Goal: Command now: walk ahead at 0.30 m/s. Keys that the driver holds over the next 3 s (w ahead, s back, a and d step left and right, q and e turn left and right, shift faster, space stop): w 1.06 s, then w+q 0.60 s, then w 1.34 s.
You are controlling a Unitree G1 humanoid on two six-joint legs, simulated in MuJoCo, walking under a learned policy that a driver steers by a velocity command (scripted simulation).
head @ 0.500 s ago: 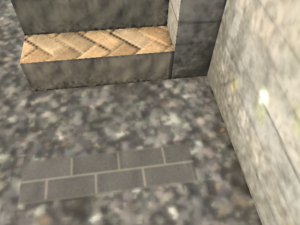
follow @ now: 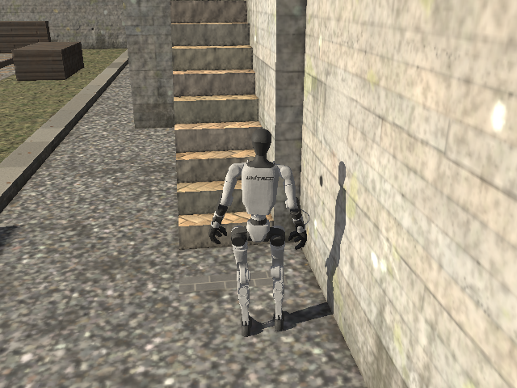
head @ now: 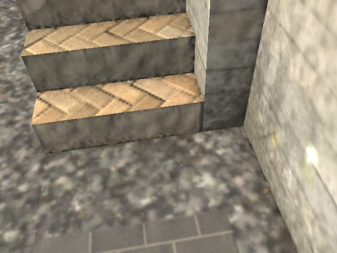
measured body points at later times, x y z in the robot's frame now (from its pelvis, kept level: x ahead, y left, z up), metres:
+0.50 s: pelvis +0.19 -0.01 +0.01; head +0.21 -0.04 +0.46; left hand +0.15 +0.28 -0.11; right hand +0.38 -0.26 -0.10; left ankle +0.37 +0.16 -0.68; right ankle +0.08 -0.14 -0.74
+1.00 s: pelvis +0.45 +0.08 +0.01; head +0.47 +0.08 +0.46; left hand +0.61 +0.31 -0.11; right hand +0.44 -0.20 -0.12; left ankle +0.40 +0.15 -0.74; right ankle +0.59 -0.06 -0.69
